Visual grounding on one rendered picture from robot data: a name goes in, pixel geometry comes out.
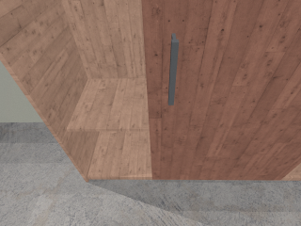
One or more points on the handle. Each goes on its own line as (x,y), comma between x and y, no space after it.
(174,50)

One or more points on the wardrobe door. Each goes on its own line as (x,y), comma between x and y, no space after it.
(296,170)
(237,100)

